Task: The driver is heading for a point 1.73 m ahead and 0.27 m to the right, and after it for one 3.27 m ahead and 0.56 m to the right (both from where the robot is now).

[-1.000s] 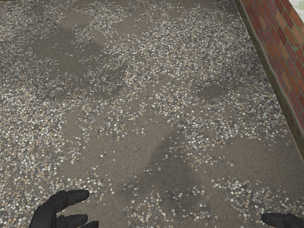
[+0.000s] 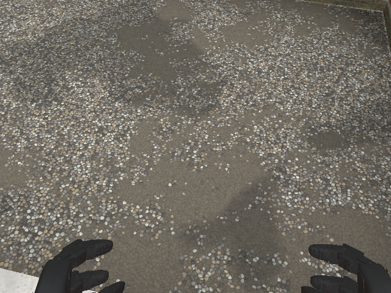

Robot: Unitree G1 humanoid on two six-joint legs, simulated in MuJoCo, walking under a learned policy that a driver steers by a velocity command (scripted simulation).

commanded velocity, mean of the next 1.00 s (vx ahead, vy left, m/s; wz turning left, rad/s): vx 1.00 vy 0.00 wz -0.32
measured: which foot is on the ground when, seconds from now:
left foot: down 0.00-1.00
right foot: down 0.00-1.00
